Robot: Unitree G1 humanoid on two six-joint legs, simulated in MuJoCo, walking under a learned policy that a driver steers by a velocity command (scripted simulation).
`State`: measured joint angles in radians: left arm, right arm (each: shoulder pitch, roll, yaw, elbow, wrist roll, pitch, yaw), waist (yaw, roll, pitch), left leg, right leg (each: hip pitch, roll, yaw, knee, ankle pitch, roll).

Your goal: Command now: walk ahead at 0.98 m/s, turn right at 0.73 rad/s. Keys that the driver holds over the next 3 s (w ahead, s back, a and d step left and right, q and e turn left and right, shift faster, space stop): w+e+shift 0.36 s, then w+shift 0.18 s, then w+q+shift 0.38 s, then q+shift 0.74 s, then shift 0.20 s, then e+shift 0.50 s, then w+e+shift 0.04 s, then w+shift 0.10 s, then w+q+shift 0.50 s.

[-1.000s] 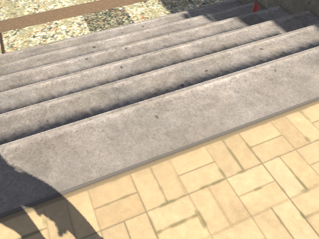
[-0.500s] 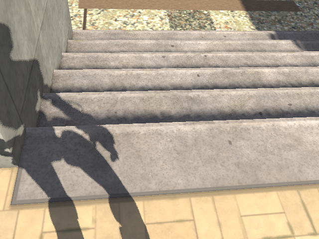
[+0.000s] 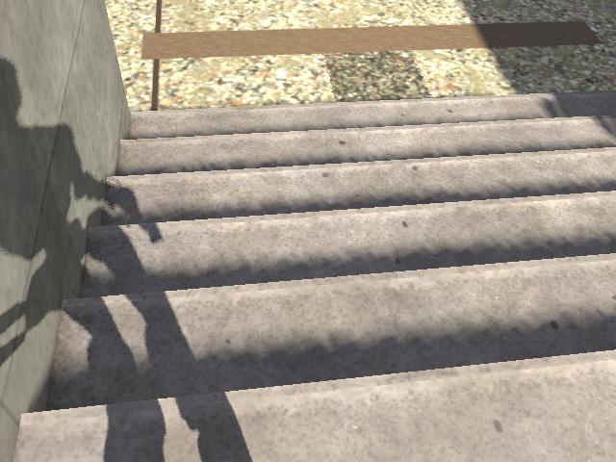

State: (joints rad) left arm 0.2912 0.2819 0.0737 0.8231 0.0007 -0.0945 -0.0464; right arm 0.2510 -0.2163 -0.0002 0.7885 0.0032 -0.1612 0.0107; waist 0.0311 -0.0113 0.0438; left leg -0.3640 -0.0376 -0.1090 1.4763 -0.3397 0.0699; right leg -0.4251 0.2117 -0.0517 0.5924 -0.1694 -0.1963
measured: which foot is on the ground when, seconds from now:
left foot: up 0.00-0.26, down 0.28-0.78, up 0.80-1.00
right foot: down 0.00-0.30, up 0.32-0.74, down 0.76-1.00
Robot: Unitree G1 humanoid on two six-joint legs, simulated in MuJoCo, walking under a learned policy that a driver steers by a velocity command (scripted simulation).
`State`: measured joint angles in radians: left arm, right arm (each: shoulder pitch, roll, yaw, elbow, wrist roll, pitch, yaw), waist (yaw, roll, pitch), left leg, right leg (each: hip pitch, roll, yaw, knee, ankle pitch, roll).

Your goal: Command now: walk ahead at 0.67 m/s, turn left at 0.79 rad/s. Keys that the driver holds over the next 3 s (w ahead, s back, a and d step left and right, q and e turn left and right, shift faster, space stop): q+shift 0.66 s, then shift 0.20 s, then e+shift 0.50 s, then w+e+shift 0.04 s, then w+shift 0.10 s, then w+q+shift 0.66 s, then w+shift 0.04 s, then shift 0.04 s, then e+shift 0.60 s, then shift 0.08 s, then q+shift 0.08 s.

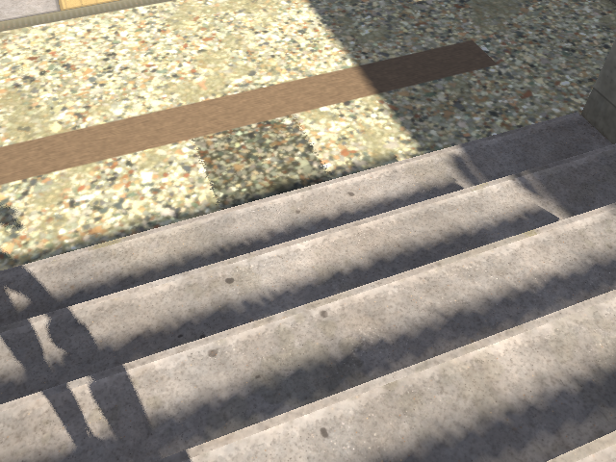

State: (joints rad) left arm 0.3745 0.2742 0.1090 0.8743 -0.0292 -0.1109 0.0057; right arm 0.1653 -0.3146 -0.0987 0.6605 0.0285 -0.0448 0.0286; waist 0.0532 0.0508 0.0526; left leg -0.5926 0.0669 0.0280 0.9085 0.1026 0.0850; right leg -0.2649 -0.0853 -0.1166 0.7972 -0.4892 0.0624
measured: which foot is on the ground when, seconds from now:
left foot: up 0.00-0.10, down 0.12-0.58, up 0.60-1.00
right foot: down 0.00-0.08, up 0.10-0.54, down 0.56-1.00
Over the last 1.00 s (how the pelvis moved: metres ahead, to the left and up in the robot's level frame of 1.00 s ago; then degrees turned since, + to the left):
0.77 -0.17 -0.01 -15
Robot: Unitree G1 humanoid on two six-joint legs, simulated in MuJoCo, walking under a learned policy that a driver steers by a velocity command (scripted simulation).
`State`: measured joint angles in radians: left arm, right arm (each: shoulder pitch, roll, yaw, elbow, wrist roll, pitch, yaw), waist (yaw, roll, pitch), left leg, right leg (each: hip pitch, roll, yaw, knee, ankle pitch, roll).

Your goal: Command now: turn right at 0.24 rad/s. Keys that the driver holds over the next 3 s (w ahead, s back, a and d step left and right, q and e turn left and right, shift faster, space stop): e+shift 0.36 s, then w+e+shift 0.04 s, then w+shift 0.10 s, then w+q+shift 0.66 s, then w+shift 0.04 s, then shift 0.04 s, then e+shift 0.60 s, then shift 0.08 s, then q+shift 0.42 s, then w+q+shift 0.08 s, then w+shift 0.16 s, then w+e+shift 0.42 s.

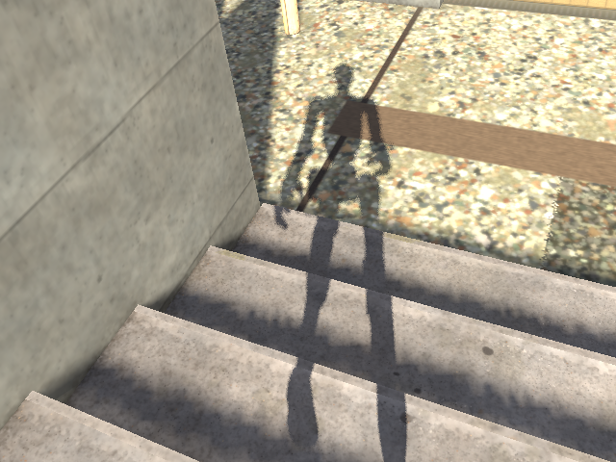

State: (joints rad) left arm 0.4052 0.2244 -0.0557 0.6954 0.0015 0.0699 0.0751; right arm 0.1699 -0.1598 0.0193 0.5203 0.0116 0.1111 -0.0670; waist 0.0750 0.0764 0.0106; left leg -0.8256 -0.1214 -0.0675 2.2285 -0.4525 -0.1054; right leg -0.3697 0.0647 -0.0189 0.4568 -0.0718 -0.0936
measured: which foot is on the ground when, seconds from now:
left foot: up 0.00-0.24, down 0.26-0.76, up 0.78-1.00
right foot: down 0.00-0.28, up 0.30-0.74, down 0.76-1.00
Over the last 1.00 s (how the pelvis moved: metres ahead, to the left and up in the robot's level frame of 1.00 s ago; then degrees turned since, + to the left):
0.37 -0.07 -0.25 44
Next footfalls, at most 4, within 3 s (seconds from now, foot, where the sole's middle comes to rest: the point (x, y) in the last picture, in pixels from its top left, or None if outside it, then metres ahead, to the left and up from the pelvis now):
0.26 left None -0.07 0.13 -0.63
0.76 right None -0.12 -0.19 -0.63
1.16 left None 0.24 -0.05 -0.77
1.56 right None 0.57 -0.18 -0.91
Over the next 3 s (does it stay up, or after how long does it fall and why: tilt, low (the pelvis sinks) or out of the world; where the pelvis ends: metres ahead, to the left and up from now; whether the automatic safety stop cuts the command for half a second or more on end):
stays up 0.82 -0.02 -0.22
